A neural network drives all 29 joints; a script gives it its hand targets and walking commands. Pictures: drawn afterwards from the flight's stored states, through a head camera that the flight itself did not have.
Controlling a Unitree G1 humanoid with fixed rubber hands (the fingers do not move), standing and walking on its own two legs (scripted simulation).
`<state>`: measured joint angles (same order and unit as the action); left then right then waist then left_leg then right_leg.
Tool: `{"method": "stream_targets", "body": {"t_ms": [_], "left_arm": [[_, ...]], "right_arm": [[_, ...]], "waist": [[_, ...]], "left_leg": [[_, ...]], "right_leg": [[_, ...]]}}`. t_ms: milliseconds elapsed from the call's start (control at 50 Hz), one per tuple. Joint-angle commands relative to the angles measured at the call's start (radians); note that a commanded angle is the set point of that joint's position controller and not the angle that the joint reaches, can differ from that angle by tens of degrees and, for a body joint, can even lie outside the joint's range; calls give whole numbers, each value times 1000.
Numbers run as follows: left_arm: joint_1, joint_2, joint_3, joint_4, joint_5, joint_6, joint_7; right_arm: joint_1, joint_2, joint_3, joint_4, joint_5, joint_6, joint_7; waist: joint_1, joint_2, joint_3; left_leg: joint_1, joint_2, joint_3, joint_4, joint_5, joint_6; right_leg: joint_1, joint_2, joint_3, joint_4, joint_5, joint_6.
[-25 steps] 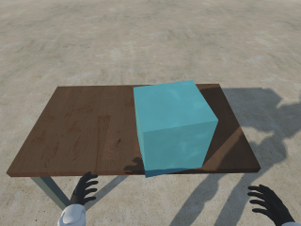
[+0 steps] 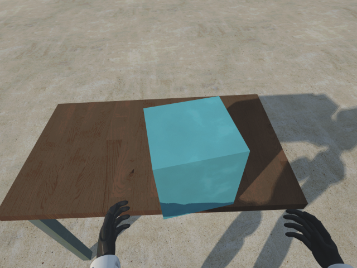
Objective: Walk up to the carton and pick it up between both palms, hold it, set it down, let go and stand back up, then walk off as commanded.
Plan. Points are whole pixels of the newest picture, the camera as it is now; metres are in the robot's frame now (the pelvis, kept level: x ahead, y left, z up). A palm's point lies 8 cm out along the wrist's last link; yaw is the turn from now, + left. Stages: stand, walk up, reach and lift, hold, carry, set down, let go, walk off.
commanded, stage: reach and lift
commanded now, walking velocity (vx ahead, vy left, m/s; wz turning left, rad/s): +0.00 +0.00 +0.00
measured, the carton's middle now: (190, 158) +0.42 +0.00 -0.02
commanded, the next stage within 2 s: none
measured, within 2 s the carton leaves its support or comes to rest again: neither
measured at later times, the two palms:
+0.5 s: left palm (114, 218) +0.23 +0.16 +0.03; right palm (310, 216) +0.24 -0.25 +0.02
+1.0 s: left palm (101, 190) +0.27 +0.18 +0.08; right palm (299, 173) +0.31 -0.23 +0.08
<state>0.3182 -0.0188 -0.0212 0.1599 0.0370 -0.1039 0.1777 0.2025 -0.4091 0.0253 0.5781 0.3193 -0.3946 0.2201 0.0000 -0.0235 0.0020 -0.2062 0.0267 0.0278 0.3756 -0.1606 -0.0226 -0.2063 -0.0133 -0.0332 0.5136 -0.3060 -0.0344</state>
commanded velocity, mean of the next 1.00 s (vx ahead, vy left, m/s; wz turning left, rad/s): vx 0.00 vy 0.00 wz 0.00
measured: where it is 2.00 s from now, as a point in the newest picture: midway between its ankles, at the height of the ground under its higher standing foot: outside the picture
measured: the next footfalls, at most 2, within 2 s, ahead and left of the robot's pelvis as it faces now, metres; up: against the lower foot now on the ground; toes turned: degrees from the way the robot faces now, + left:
none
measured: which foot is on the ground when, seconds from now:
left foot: down 0.00-1.00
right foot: down 0.00-1.00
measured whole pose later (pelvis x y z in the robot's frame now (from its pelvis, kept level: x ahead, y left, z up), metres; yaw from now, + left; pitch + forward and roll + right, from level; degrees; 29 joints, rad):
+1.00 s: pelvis -0.01 +0.01 +0.00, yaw +0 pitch -1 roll +2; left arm -0.04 0.02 0.03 -0.04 -0.04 0.34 0.23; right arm -0.26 -0.41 0.03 0.50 0.38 -0.04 0.14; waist 0.00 -0.02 0.00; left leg -0.20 0.03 0.02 0.34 -0.14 -0.04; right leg -0.19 -0.01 -0.03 0.46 -0.26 -0.04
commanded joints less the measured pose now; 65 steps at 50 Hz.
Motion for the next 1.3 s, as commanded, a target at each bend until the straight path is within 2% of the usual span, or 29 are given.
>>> {"method": "stream_targets", "body": {"t_ms": [0,100,140,180,200,220,300,320,340,360,500,520,580,620,680,700,720,780,880,940,960,1060,1100,1120,1140,1180,1220,1240,1280], "left_arm": [[-8,42,25,-91,-12,-71,20],[-62,35,-13,-131,-46,-67,41],[-131,6,-64,-142,-56,-33,57],[-188,21,-81,-150,-83,-10,65],[-228,3,-90,-162,-71,-1,74],[-255,10,-61,-145,-62,13,82],[-377,7,-44,-189,-64,80,108],[-337,-2,-51,-187,-64,101,106],[-366,13,-8,-176,-44,118,111],[-374,9,-22,-191,-52,131,108],[-326,52,72,-202,-24,232,46],[-324,27,49,-255,-35,239,42],[-331,54,62,-356,-47,241,29],[-343,35,33,-392,-67,253,29],[-374,34,46,-342,-38,290,26],[-333,39,46,-304,-47,315,20],[-405,57,76,-279,-57,339,15],[-421,35,50,-310,-71,369,25],[-653,51,47,-426,-82,404,70],[-696,39,41,-287,-92,473,79],[-719,30,36,-320,-96,499,87],[-806,67,100,-268,-88,600,82],[-847,68,107,-309,-89,613,88],[-882,94,104,-372,-88,610,91],[-850,92,118,-345,-88,622,83],[-904,93,107,-336,-99,636,76],[-876,115,170,-348,-78,659,57],[-822,91,147,-323,-79,684,47],[-880,108,180,-265,-89,707,22]], "right_arm": [[-49,-135,15,-112,44,-76,-34],[-103,-148,19,-166,55,-51,-13],[-144,-167,-33,-123,50,-17,0],[-209,-155,-53,-181,25,12,0],[-219,-165,-56,-168,30,26,-1],[-258,-152,-38,-188,43,40,1],[-356,-200,-79,-173,44,100,8],[-337,-183,-81,-160,41,113,6],[-345,-170,-44,-188,48,120,-5],[-373,-191,-58,-166,48,139,-4],[-385,-186,-13,-249,53,182,-84],[-381,-196,-16,-235,52,188,-86],[-406,-195,-1,-297,77,195,-98],[-431,-210,-11,-313,90,200,-100],[-459,-202,-18,-282,90,225,-90],[-455,-212,-37,-251,87,239,-93],[-553,-225,-24,-301,97,256,-101],[-553,-211,-42,-278,77,285,-89],[-704,-231,-86,-219,83,330,-76],[-782,-245,-128,-116,39,390,-63],[-796,-255,-128,-84,48,410,-55],[-928,-259,-57,-110,86,461,-58],[-977,-262,-56,-165,90,461,-65],[-979,-267,-89,-178,80,462,-76],[-987,-261,-51,-210,95,462,-77],[-1021,-272,-63,-172,99,480,-93],[-1033,-291,-23,-160,120,498,-105],[-997,-293,-31,-127,111,511,-112],[-1065,-272,8,-114,130,533,-124]], "waist": [[15,-126,-123],[30,-110,-101],[0,-106,-64],[13,-148,-51],[-8,-113,-51],[34,-120,-46],[36,-122,-68],[34,-121,-67],[72,-114,-83],[46,-127,-101],[34,-169,-170],[7,-157,-163],[30,-103,-259],[4,-83,-268],[14,-28,-241],[-10,-80,-202],[31,-87,-189],[26,-123,-188],[40,12,-247],[16,-29,-160],[14,3,-192],[68,-78,-227],[93,-27,-299],[68,-20,-346],[94,-45,-354],[65,-40,-333],[95,-54,-329],[67,-44,-322],[71,-68,-320]], "left_leg": [[196,-51,2,2,134,38],[232,-23,6,-11,86,35],[234,-14,-1,-33,-20,35],[200,-2,2,-50,-105,46],[219,-7,-3,-61,-168,42],[191,-3,3,-64,-179,43],[202,0,-3,-84,-239,35],[205,6,-7,-85,-190,34],[170,-11,24,-78,-149,40],[210,-3,19,-77,-112,35],[187,-48,31,-46,131,37],[225,-46,29,-47,139,28],[238,-51,23,-25,284,6],[295,-45,17,-16,369,-9],[310,-34,11,-26,315,-10],[303,-30,10,-30,279,-1],[256,-36,18,-45,203,8],[268,-21,13,-72,158,20],[305,-6,8,-59,173,-8],[251,4,4,-98,-34,11],[263,8,0,-99,-27,1],[240,-4,11,-94,43,27],[268,-12,20,-77,110,23],[286,-8,12,-43,183,18],[289,-13,14,-41,225,23],[264,-16,18,-31,262,19],[260,-22,20,-38,301,13],[276,-19,15,-32,323,12],[228,-32,20,-43,310,21]], "right_leg": [[21,49,58,-148,478,50],[-55,65,52,-200,230,2],[-129,55,52,-223,75,-11],[-166,53,43,-234,-31,-11],[-174,37,56,-240,-86,-12],[-167,37,68,-230,-91,-8],[-215,37,58,-238,-165,-8],[-208,33,61,-241,-124,-11],[-151,27,80,-225,-55,-3],[-171,43,64,-221,-6,2],[74,34,97,-183,481,37],[64,45,75,-178,502,38],[112,61,80,-151,647,33],[104,70,69,-170,690,21],[50,75,65,-201,560,2],[54,76,73,-215,524,7],[51,67,91,-225,441,1],[2,84,74,-243,333,2],[-94,89,55,-240,247,-16],[-131,79,58,-265,84,-14],[-115,82,50,-243,103,-15],[-67,89,56,-238,177,0],[-53,85,51,-227,235,1],[-55,96,47,-206,323,4],[-19,92,51,-204,373,12],[-15,89,51,-201,472,16],[33,95,67,-190,547,23],[24,88,62,-192,579,25],[81,72,78,-180,703,45]]}}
